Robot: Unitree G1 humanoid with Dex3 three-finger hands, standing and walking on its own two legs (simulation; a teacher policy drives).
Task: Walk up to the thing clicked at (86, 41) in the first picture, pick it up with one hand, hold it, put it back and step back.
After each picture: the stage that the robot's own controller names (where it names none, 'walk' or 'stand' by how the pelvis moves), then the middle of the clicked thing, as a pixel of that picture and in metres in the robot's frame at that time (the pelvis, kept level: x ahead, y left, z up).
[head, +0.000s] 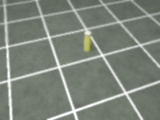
stand; (87, 41) +1.31 -0.04 -0.65
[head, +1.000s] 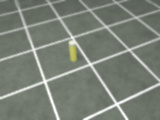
walk; (73, 51) +1.17 +0.18 -0.64
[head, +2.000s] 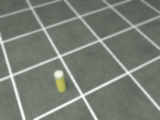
walk; (60, 81) +0.69 +0.25 -0.64
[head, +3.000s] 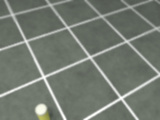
stand; (43, 115) +0.40 +0.25 -0.63
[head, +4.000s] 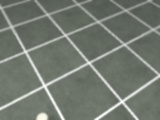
stand; out of the picture +0.39 +0.27 -0.65
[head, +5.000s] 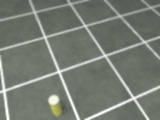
stand; (55, 106) +0.46 +0.23 -0.63
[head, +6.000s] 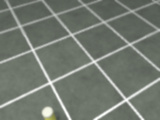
walk; (50, 118) +0.43 +0.27 -0.65
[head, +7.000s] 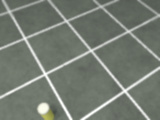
stand; (46, 113) +0.37 +0.27 -0.62
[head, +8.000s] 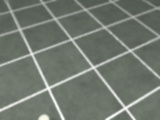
stand; out of the picture +0.39 +0.28 -0.65
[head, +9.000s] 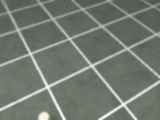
stand; out of the picture +0.42 +0.28 -0.66
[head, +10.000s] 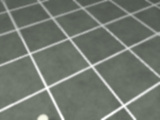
stand; out of the picture +0.39 +0.29 -0.66
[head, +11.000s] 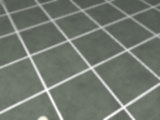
stand; out of the picture +0.39 +0.29 -0.66
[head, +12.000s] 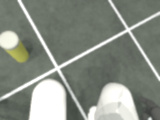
go down; (16, 49) +0.45 +0.31 -0.31
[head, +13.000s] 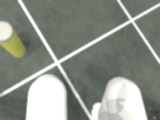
go down; (11, 42) +0.45 +0.33 -0.26
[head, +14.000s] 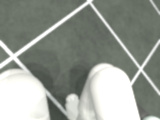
close in; out of the picture +0.43 +0.37 -0.17
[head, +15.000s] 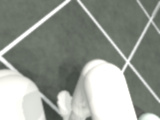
close; out of the picture +0.43 +0.37 -0.16
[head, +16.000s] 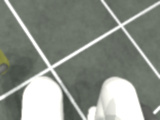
lift; out of the picture +0.35 +0.30 -0.05
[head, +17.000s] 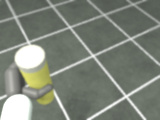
hold; (39, 80) +0.32 +0.16 +0.07
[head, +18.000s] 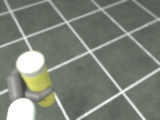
hold; (40, 83) +0.32 +0.16 +0.02
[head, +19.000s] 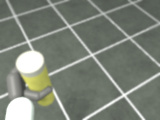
hold; (39, 83) +0.32 +0.17 +0.03
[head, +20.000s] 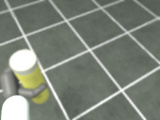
crouch; (33, 81) +0.34 +0.19 +0.01
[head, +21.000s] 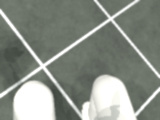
lower; out of the picture +0.46 +0.30 -0.05
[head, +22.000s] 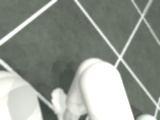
lower; out of the picture +0.43 +0.37 -0.16
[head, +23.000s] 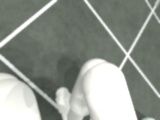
lower; out of the picture +0.42 +0.37 -0.16
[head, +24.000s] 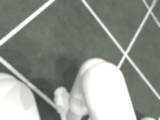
lower; out of the picture +0.42 +0.37 -0.16
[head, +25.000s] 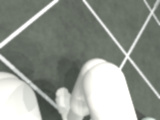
lower; out of the picture +0.42 +0.36 -0.16
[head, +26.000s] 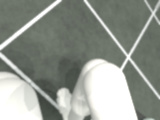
loosen; out of the picture +0.42 +0.37 -0.16
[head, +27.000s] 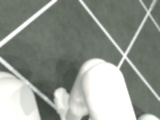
rise; out of the picture +0.41 +0.37 -0.16
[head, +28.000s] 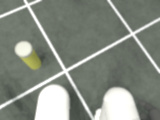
walk; (30, 57) +0.46 +0.29 -0.35
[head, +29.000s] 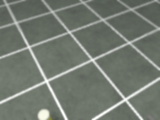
stand; out of the picture +0.41 +0.26 -0.59
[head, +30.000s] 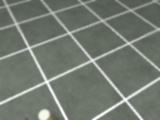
stand; out of the picture +0.41 +0.26 -0.60
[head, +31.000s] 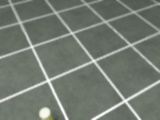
stand; (47, 119) +0.42 +0.26 -0.61
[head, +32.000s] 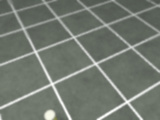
stand; out of the picture +0.43 +0.25 -0.65
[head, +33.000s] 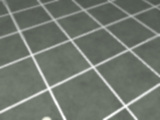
stand; out of the picture +0.38 +0.27 -0.66
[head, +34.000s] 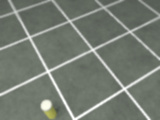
walk; (49, 110) +0.41 +0.27 -0.65
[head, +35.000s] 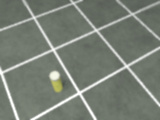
walk; (56, 82) +0.58 +0.21 -0.63
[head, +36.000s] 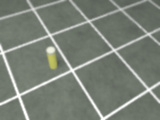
walk; (52, 58) +0.86 +0.26 -0.64
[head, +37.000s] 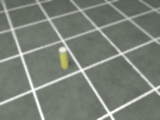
stand; (63, 58) +1.03 +0.23 -0.64
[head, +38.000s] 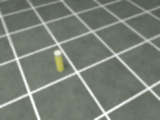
stand; (59, 61) +1.04 +0.26 -0.66
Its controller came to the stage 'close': yes
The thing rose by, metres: 0.68
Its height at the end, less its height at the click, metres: +0.00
